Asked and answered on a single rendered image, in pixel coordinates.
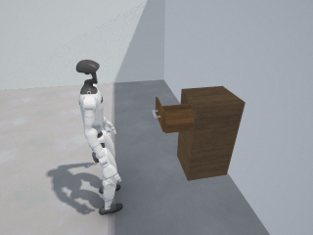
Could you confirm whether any robot right hand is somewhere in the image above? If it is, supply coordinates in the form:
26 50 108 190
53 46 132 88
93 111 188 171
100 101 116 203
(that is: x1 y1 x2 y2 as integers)
103 164 121 186

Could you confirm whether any right robot upper arm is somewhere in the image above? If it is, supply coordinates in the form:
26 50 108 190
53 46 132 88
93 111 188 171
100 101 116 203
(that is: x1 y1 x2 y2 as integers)
82 96 98 138

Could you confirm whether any robot left thigh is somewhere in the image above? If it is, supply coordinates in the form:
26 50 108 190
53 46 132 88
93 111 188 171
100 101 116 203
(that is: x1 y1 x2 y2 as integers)
103 130 115 159

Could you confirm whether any left robot forearm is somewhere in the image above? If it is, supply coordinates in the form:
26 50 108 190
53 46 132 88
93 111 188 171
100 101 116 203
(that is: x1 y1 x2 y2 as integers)
103 116 108 124

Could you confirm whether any humanoid robot torso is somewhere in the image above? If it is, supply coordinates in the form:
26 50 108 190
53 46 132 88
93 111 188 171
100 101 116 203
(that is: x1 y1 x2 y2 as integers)
79 87 107 150

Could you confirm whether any robot left hand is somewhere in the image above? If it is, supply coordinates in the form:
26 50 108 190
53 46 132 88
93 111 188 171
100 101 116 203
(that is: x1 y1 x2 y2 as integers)
103 121 116 135

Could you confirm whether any drawer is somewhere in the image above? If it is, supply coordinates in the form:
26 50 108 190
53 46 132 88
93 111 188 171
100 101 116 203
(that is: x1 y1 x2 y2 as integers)
156 97 195 133

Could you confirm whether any cabinet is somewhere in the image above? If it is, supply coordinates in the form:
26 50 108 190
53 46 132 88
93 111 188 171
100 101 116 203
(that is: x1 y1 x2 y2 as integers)
177 86 246 181

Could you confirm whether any right robot forearm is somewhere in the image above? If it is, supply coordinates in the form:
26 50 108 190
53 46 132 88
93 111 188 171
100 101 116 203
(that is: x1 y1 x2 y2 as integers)
86 130 111 167

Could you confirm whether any handle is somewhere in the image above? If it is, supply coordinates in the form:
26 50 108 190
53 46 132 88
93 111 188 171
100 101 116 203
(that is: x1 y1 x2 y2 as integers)
152 110 160 118

